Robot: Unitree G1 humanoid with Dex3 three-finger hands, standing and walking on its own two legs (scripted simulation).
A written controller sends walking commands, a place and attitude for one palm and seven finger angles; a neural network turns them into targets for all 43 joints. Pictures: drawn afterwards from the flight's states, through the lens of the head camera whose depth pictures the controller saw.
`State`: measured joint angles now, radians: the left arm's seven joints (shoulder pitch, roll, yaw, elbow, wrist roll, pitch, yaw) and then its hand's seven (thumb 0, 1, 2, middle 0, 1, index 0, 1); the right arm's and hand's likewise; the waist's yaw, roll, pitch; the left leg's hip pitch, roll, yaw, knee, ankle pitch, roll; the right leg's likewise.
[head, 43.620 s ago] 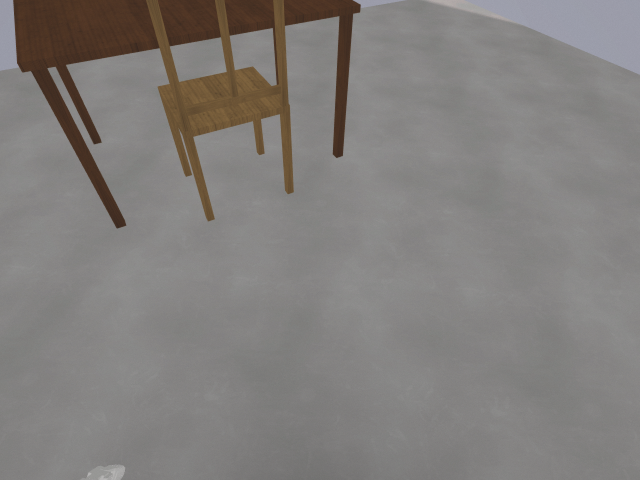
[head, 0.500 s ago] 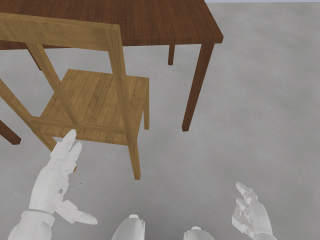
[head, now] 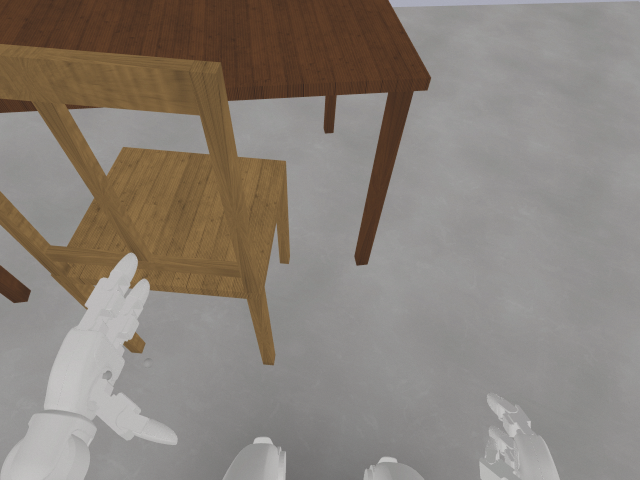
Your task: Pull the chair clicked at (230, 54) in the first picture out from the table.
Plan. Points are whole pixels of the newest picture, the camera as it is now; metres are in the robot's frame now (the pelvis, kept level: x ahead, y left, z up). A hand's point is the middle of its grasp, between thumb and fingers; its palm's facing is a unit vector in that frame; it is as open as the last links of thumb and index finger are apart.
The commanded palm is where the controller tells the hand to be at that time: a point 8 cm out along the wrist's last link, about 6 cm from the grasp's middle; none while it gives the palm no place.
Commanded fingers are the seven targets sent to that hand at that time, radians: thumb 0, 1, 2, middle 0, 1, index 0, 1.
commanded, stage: raise the hand toward the chair's back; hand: left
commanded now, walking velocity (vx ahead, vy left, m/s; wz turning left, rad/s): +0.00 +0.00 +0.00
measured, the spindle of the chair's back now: (105, 196) +0.49 +0.35 +0.02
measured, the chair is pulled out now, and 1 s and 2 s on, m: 0.12 0.12 0.12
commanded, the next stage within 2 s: aim the fingers beside a spindle in 0.24 s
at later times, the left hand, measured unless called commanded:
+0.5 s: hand (160, 365) +0.24 +0.19 +0.04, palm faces -0.04 -1.00 -0.05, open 16.9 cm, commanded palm +0.23 +0.25 +0.04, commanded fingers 0.00 -0.50 0.30 -0.06 -0.08 -0.06 -0.08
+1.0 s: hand (194, 333) +0.29 +0.17 +0.01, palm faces -0.08 -1.00 -0.02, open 16.9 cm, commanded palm +0.27 +0.22 +0.02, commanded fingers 0.00 -0.50 0.30 -0.06 -0.08 -0.06 -0.08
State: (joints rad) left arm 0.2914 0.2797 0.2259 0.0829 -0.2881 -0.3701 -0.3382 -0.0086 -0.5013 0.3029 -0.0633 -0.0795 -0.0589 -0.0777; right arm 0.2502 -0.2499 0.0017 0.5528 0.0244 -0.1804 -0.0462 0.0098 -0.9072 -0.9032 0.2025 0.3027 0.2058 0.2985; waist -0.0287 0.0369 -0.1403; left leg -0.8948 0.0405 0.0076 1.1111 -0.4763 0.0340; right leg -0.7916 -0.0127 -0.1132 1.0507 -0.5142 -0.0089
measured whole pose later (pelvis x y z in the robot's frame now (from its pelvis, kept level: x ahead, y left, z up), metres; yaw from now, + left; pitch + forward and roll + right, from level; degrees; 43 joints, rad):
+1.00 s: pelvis -0.01 -0.01 -0.02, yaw -1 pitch +18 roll -3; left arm 0.07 0.25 0.19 0.26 -0.26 -0.41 -0.29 -0.01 -0.50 0.30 -0.06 -0.08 -0.06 -0.08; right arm 0.24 -0.25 0.01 0.57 0.01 -0.15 -0.04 0.01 -0.91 -0.90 0.20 0.30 0.21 0.30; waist -0.04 0.03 -0.15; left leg -1.01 0.05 0.01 1.19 -0.50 0.02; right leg -0.92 -0.01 -0.11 1.15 -0.55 -0.02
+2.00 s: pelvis -0.01 -0.01 -0.04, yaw -1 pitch +22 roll -2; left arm -0.13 0.21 0.12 0.41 -0.17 -0.44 -0.14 -0.01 -0.50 0.30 -0.06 -0.08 -0.06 -0.08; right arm 0.23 -0.24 0.01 0.57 0.00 -0.02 -0.01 0.01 -0.91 -0.90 0.20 0.30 0.21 0.30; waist -0.05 0.03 -0.17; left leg -1.14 0.05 0.02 1.28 -0.52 0.03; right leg -1.06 -0.01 -0.09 1.26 -0.58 -0.02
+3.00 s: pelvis -0.02 -0.01 -0.05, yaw -1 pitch +23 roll -3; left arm -0.37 0.23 0.13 0.62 -0.15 -0.49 -0.14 -0.01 -0.50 0.30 -0.17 -0.15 -0.08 -0.09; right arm 0.23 -0.25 0.01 0.62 0.00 -0.02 -0.03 0.01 -0.91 -0.90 0.20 0.30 0.21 0.30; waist -0.05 0.03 -0.17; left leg -1.20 0.04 0.00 1.31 -0.51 0.03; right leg -1.10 -0.02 -0.11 1.28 -0.57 -0.02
